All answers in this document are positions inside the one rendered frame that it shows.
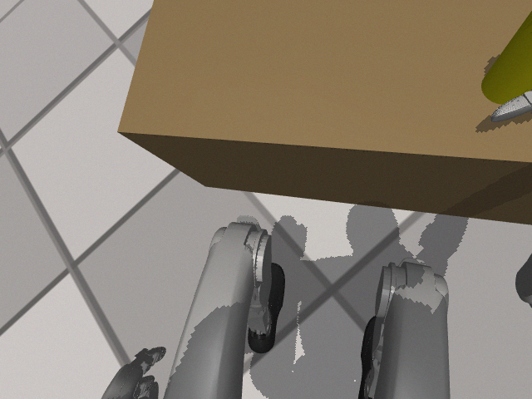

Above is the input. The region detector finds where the can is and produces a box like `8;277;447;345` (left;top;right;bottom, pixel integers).
481;11;532;105

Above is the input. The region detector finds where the left robot hand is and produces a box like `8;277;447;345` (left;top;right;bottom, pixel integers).
101;347;166;399

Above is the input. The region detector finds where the left robot foot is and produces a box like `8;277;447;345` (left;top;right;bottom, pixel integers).
248;263;285;353

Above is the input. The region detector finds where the right robot foot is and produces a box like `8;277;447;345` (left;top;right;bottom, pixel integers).
358;316;376;399

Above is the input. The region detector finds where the right robot arm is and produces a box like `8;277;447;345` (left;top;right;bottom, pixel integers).
515;254;532;307

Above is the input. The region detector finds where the right robot hand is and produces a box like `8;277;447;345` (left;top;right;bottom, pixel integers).
490;90;532;122

